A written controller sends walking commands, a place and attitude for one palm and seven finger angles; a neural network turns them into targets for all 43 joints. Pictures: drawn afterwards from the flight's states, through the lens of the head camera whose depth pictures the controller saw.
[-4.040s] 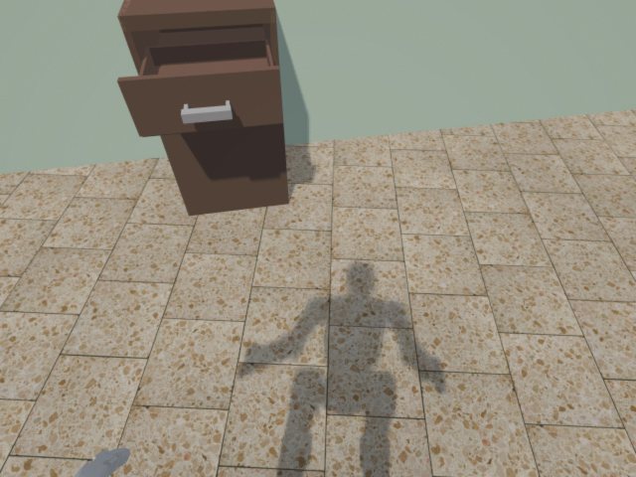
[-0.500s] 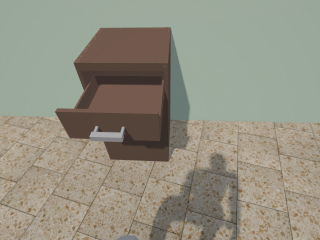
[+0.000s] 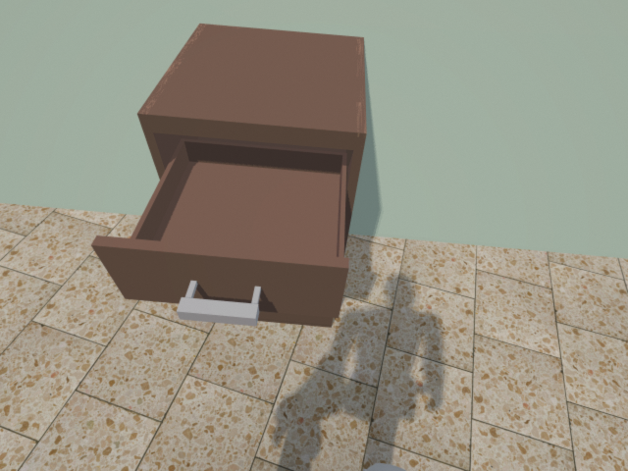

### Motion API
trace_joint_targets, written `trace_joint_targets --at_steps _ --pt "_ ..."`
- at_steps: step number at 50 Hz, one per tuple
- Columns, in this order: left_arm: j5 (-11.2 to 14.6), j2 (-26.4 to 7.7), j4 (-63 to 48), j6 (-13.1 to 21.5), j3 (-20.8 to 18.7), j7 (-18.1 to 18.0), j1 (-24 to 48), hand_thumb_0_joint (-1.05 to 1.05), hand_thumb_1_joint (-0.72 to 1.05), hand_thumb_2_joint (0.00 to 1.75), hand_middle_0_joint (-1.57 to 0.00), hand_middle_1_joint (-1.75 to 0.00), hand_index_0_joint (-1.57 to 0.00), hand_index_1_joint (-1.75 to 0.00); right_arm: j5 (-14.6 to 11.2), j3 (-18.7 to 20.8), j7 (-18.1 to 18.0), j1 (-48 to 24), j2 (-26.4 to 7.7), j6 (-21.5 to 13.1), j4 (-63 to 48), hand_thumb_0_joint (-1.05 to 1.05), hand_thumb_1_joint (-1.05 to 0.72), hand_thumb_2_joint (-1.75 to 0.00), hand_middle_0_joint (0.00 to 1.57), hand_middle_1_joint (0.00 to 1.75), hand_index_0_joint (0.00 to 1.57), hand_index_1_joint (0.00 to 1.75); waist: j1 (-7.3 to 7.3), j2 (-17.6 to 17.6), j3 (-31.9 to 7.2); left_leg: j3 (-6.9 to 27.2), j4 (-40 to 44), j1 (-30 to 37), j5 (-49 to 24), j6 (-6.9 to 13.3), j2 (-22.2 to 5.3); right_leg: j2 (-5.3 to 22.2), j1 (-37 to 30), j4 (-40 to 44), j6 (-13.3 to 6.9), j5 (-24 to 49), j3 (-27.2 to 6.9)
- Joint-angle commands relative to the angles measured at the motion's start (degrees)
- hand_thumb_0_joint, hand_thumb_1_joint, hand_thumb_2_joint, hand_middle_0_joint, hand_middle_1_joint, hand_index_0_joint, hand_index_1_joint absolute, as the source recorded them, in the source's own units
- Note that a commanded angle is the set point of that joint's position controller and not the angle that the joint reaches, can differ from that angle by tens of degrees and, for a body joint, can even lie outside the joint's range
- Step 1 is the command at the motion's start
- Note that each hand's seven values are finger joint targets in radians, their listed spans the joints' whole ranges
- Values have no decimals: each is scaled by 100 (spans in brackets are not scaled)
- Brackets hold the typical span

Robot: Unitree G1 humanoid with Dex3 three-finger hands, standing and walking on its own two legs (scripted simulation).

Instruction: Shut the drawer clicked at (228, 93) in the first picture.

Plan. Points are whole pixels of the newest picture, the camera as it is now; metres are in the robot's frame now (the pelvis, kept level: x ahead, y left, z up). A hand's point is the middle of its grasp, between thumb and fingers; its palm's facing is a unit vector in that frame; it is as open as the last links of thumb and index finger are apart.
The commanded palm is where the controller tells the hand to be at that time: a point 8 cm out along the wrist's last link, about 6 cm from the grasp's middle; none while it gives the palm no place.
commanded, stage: come to a stop and stand still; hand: left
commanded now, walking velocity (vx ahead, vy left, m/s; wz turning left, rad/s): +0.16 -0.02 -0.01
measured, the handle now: (222, 300) +0.37 +0.18 -0.08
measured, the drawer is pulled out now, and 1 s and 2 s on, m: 0.29 0.29 0.29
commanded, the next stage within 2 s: look again from close up in 1.56 s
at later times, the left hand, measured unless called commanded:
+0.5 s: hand out of the picture +0.11 +0.16 -0.17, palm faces +0.06 -0.97 -0.22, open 7.3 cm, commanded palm none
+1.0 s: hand out of the picture +0.00 +0.18 -0.17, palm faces +0.08 -0.97 -0.22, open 7.4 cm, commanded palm none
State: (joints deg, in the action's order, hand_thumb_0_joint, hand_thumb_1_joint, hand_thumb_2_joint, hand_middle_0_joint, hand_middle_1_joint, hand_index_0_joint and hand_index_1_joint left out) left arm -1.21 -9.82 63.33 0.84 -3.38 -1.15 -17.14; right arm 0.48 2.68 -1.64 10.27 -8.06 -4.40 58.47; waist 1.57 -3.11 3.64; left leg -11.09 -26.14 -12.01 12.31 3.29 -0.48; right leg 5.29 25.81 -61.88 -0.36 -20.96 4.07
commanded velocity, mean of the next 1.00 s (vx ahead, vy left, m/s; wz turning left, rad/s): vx -0.06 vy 0.02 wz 0.00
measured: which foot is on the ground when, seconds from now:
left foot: down 0.00-1.00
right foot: up 0.00-0.18, down 0.20-1.00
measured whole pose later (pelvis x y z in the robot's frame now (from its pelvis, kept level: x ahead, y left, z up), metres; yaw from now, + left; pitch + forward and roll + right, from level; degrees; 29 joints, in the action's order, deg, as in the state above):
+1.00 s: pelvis +0.03 +0.01 +0.00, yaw +2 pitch -1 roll +1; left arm -1.3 -7.9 60.0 -0.9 0.0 -2.1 -21.8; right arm 0.9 1.2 -0.2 16.0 -10.5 0.9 57.4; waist 0.5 1.4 0.7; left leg -7.9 -29.3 -11.7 16.7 3.2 1.0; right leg 3.1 18.2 -30.2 0.3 -10.9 2.0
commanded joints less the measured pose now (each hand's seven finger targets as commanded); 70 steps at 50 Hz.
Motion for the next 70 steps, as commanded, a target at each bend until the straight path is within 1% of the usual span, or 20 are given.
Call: trace_joint_targets --at_steps 1,5,8,9,10,12,13,17,26,27,28,29,31,33,36,39,48,56,61,70 --pt "-38 54 -208 -67 14 66 -538 0 90 90 -20 -30 -20 -30 69 43 19 640 -595 46 17 0 -90 -90 20 30 20 30 23 862 -39 1074 1496 -121 -1435 794 -1540 159 -81 831 63 322 -128" --pt "-22 28 -376 -84 76 2 -89 0 90 90 -20 -30 -20 -30 101 6 -4 551 -621 147 44 0 -90 -90 20 30 20 30 -6 733 84 1057 1183 -383 -1820 715 -1565 54 -753 2002 107 552 -136" --pt "-27 -152 -269 -43 83 -51 -341 0 90 90 -20 -30 -20 -30 68 -18 -15 480 -593 225 142 0 -90 -90 20 30 20 30 170 375 -5 900 542 -643 -1197 281 -1187 -81 -1726 3338 155 1502 -78" --pt "-31 -379 -240 14 74 -72 -412 0 90 90 -20 -30 -20 -30 38 -44 -2 552 -467 235 200 0 -90 -90 20 30 20 30 172 13 -128 728 210 -560 -484 -35 -828 197 -1870 3821 105 2299 -568" --pt "-25 -631 -289 66 88 -88 -205 0 90 90 -20 -30 -20 -30 -11 -70 23 769 -302 287 238 0 -90 -90 20 30 20 30 -66 -448 -132 624 79 -613 513 -262 -478 755 -1738 3987 -171 3045 -1247" --pt "44 -815 -378 54 68 -86 85 0 90 90 -20 -30 -20 -30 -5 -82 43 1099 -173 385 374 0 -90 -90 20 30 20 30 -236 -263 -292 593 26 -95 533 -376 -317 1127 -1465 3999 -596 3702 -1292" --pt "46 -884 -401 71 41 -115 177 0 90 90 -20 -30 -20 -30 -17 -62 35 1168 -196 461 439 0 -90 -90 20 30 20 30 -279 -859 -426 536 -166 15 723 -425 -305 1049 -1450 4089 -624 3718 -1302" --pt "76 -769 -516 -14 -15 -169 477 0 90 90 -20 -30 -20 -30 -7 -26 -2 1265 -262 529 495 0 -90 -90 20 30 20 30 -244 -214 -646 690 -110 136 257 -446 -391 982 -1558 4038 -694 3270 -1113" --pt "34 -469 -503 -160 -16 -138 523 0 90 90 -20 -30 -20 -30 50 5 4 1044 -404 503 347 0 -90 -90 20 30 20 30 -97 639 -199 1099 713 -267 50 -173 -779 109 -1222 3742 -241 1115 -539" --pt "90 -669 -318 -57 97 -341 -374 0 90 90 -20 -30 -20 -30 -34 50 42 301 -730 352 -221 0 -90 -90 20 30 20 30 169 568 -531 654 -579 -318 12 -375 -847 615 -1576 3506 -239 3127 -786" --pt "36 -944 -452 19 96 -314 -93 0 90 90 -20 -30 -20 -30 -29 -32 27 700 -549 379 -328 0 -90 -90 20 30 20 30 -204 147 -857 562 -611 -486 478 -528 -304 1073 -2099 3533 -533 4390 -1211" --pt "39 -974 -574 42 62 -251 86 0 90 90 -20 -30 -20 -30 -10 -31 35 1293 -268 426 -136 0 -90 -90 20 30 20 30 -351 57 -1267 658 -369 -131 1015 -441 -225 1264 -1927 3750 -719 2898 -1381" --pt "17 -832 -759 -23 108 -211 424 0 90 90 -20 -30 -20 -30 38 -39 64 1305 -380 475 -127 0 -90 -90 20 30 20 30 -405 91 -698 779 -67 79 831 -348 -287 786 -974 4051 -612 115 -1068" --pt "2 -788 -835 -134 109 -167 473 0 90 90 -20 -30 -20 -30 110 -10 103 1266 -526 501 -202 0 -90 -90 20 30 20 30 -376 520 122 1058 338 -308 1194 -184 -468 349 -211 3973 -379 -801 -754" --pt "-25 -437 -771 -185 165 -130 -33 0 90 90 -20 -30 -20 -30 112 13 132 850 -836 503 -446 0 -90 -90 20 30 20 30 -144 736 661 1548 1260 -1598 2390 6 -857 -184 -817 3214 -112 -164 -117" --pt "-28 -274 -678 -190 204 -100 -496 0 90 90 -20 -30 -20 -30 91 5 122 479 -931 484 -560 0 -90 -90 20 30 20 30 53 788 407 1591 1454 -1808 2350 91 -962 -258 -1357 2655 -80 402 -46" --pt "-22 -381 -736 -2 226 -104 -320 0 90 90 -20 -30 -20 -30 56 -58 115 1021 -781 435 -328 0 -90 -90 20 30 20 30 -330 46 244 1413 856 -352 1451 -23 -568 -29 -389 3910 -212 -27 -820" --pt "28 -293 -467 118 307 -126 -514 0 90 90 -20 -30 -20 -30 4 -187 75 1037 -636 253 -29 0 -90 -90 20 30 20 30 -253 247 -289 1166 662 119 -164 -68 -554 116 -1211 3836 -201 1572 -790" --pt "48 -297 -343 122 324 -145 -476 0 90 90 -20 -30 -20 -30 3 -238 43 1098 -589 236 192 0 -90 -90 20 30 20 30 -223 404 -216 1101 644 192 -689 -116 -593 150 -1425 3786 -211 2009 -720" --pt "66 -329 -251 107 340 -149 -372 0 90 90 -20 -30 -20 -30 9 -267 37 1187 -520 257 463 0 -90 -90 20 30 20 30 -195 289 43 1077 750 123 -502 -131 -597 150 -1505 3909 -217 1979 -712"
